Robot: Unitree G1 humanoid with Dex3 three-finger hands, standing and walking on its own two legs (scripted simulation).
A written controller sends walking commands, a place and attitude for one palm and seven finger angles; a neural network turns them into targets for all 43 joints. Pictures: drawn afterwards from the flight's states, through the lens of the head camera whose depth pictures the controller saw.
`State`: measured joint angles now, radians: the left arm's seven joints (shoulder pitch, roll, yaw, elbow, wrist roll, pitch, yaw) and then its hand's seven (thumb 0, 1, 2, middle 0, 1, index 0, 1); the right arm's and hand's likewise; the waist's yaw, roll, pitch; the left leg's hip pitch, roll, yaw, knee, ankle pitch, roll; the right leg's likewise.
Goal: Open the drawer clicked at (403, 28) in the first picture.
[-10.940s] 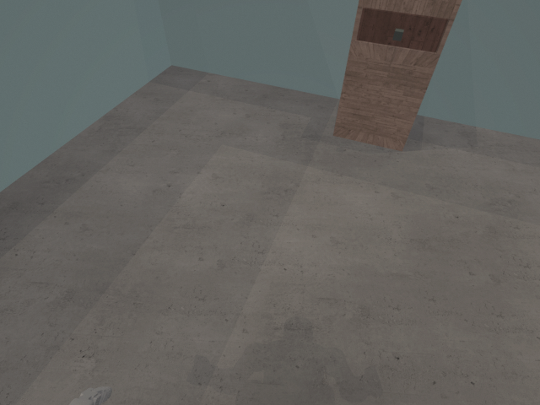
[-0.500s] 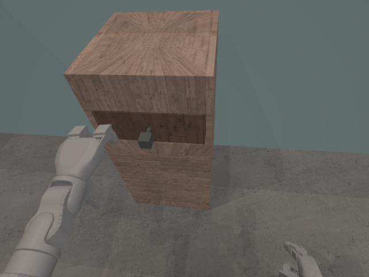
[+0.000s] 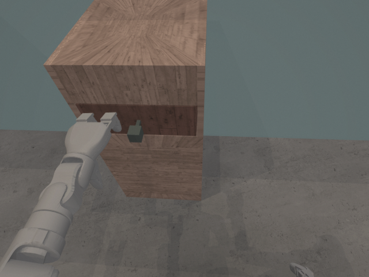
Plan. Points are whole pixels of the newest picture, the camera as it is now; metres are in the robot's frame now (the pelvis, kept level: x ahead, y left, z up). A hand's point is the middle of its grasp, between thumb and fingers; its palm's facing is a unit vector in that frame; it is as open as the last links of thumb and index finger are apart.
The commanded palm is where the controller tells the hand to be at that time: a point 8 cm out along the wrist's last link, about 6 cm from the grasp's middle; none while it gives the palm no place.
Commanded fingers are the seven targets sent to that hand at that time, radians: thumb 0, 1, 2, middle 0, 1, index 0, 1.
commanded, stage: move the hooked fingers above the handle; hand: left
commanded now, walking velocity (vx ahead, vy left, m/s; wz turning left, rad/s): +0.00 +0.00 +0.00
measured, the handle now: (136, 129) +0.55 +0.21 -0.09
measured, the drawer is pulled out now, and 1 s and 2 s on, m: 0.00 0.00 0.00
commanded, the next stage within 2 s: lower the fingers behind the handle in 2.00 s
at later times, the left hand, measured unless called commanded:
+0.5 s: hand (115, 138) +0.44 +0.22 +0.01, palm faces -0.07 -0.01 -1.00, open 13.8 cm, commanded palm +0.43 +0.24 +0.07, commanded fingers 0.00 -0.50 0.30 -0.30 -1.20 -0.30 -1.20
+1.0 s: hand (126, 126) +0.50 +0.22 -0.02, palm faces -0.06 -0.01 -1.00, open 13.8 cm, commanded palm +0.50 +0.23 +0.03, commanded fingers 0.00 -0.50 0.30 -0.30 -1.20 -0.30 -1.20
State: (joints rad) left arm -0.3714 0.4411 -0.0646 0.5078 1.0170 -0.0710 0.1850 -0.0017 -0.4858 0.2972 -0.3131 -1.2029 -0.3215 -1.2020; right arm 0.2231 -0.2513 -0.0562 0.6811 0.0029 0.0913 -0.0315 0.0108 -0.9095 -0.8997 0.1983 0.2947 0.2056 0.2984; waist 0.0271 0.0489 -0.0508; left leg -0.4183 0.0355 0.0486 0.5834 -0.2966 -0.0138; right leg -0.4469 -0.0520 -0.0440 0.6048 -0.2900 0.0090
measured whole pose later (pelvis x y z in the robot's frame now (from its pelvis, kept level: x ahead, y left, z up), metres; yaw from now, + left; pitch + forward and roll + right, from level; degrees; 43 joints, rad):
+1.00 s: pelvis +0.00 +0.01 -0.04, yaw -1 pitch +22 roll -1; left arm -0.89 0.53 -0.01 1.14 1.14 -0.13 0.34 0.00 -0.49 0.30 -0.32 -1.20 -0.32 -1.20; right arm 0.36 -0.26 -0.07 0.73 -0.04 0.09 -0.02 0.01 -0.91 -0.90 0.20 0.29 0.21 0.30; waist -0.15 0.04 -0.14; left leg -0.85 0.06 0.04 0.87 -0.40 0.00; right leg -0.86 -0.04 -0.04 0.83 -0.36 0.02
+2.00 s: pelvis +0.00 +0.01 -0.04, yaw -2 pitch +23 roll -1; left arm -0.89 0.54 0.03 1.15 1.12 -0.07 0.34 0.00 -0.48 0.30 -0.34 -1.22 -0.34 -1.22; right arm 0.35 -0.27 -0.05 0.72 -0.04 0.11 -0.01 0.00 -0.91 -0.90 0.20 0.29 0.21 0.30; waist -0.15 0.06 -0.14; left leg -0.88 0.07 0.04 0.90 -0.42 0.00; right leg -0.88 -0.03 -0.03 0.84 -0.36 0.02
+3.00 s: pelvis -0.02 +0.02 -0.08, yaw -2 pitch +29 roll -3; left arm -0.94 0.59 0.04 1.15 1.15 -0.17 0.40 0.00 -0.48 0.30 -0.32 -1.21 -0.33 -1.25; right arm 0.36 -0.26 -0.04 0.74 -0.06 0.08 0.00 0.00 -0.91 -0.90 0.20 0.30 0.21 0.30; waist -0.17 0.05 -0.16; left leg -1.14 0.07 0.01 1.13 -0.49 0.02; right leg -1.12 -0.03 -0.04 1.05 -0.42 0.03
